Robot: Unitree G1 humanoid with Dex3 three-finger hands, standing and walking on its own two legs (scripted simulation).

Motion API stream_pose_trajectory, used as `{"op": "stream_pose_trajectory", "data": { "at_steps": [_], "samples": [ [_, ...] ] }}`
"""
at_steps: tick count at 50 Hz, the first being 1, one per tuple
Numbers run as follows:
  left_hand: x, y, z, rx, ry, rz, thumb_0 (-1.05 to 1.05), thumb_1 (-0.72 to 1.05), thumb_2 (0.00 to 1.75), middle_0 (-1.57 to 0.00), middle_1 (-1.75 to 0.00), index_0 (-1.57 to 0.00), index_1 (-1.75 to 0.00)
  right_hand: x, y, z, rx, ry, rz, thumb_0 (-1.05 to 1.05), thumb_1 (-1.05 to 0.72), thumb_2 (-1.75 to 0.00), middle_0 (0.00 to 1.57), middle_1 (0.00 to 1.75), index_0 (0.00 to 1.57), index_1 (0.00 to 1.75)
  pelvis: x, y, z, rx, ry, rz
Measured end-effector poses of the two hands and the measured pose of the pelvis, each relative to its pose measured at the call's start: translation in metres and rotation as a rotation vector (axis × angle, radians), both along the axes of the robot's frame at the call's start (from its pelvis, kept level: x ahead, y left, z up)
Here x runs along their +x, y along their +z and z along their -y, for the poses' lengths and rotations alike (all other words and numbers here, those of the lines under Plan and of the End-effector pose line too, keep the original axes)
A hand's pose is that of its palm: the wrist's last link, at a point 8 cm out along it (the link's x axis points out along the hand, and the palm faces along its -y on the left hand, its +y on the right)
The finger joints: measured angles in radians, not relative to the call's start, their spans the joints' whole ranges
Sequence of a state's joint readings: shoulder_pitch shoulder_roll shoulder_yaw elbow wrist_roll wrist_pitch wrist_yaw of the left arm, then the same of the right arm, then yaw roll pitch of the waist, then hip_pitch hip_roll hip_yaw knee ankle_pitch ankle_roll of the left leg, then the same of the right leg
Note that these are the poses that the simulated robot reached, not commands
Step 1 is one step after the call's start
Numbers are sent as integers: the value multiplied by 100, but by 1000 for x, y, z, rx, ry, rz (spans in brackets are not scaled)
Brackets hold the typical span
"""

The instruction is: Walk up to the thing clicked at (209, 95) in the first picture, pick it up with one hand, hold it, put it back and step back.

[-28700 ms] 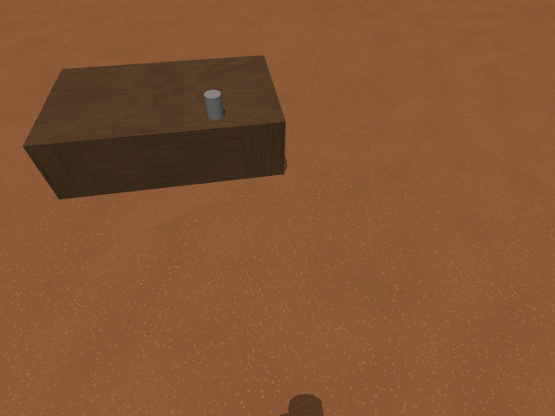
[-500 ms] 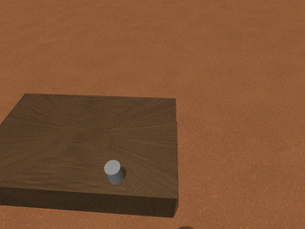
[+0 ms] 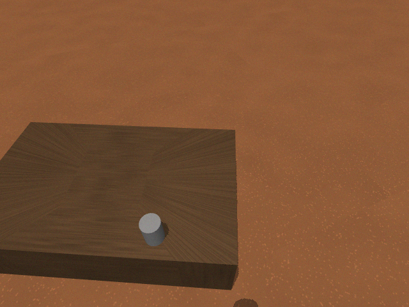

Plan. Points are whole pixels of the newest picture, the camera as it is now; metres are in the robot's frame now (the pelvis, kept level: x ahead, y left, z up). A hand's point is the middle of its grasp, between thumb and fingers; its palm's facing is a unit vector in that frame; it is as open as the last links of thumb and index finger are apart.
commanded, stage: stand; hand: left
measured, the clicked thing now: (152, 230) +0.47 +0.20 -0.40
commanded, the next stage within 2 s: step back in 0.64 s
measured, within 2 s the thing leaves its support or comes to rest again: neither
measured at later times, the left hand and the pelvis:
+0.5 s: hand out of the picture +0.08 +0.26 -0.15, palm faces -0.02 -0.94 -0.35, open 7.4 cm; pelvis +0.01 +0.00 +0.00, yaw +0 degrees
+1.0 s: hand out of the picture +0.10 +0.32 -0.18, palm faces -0.03 -0.92 -0.39, open 7.4 cm; pelvis -0.05 +0.05 -0.03, yaw -1 degrees
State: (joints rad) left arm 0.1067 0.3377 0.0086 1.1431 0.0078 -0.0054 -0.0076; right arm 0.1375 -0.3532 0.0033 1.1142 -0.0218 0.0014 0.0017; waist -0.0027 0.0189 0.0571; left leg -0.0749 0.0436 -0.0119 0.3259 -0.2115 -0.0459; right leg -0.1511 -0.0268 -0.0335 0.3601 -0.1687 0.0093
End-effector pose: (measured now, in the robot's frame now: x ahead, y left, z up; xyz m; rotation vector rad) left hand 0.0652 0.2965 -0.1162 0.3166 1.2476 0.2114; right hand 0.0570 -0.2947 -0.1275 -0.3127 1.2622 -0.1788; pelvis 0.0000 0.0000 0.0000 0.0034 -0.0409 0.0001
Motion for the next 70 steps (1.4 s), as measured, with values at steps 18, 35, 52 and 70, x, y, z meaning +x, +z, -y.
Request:
{"op": "stream_pose_trajectory", "data": {
  "at_steps": [18, 35, 52, 70],
  "samples": [
    [10, 1, -3, 4, -3, 10, 0, 91, 90, -20, -30, -20, -30, 14, 1, -3, 1, 5, 21, 1, -90, -90, 20, 30, 20, 30, 6, 0, -3, -1, -1, -1],
    [11, -3, -8, 2, 9, 4, 0, 91, 90, -20, -30, -20, -30, 13, 1, -1, -9, -7, -2, 1, -90, -90, 20, 30, 20, 30, 3, -2, -6, -4, -4, -16],
    [27, -28, -70, 39, -61, 98, 1, 91, 90, -20, -30, -20, -30, -59, 8, -31, -115, -30, -67, 1, -90, -90, 20, 30, 20, 30, -49, -22, -53, -15, -10, -26],
    [-43, -12, -39, 48, -135, 51, 1, 91, 90, -20, -30, -20, -30, -81, -21, -28, -29, -88, 81, 1, -90, -90, 20, 30, 20, 30, -96, -27, -44, -17, -82, 5]
  ]
}}
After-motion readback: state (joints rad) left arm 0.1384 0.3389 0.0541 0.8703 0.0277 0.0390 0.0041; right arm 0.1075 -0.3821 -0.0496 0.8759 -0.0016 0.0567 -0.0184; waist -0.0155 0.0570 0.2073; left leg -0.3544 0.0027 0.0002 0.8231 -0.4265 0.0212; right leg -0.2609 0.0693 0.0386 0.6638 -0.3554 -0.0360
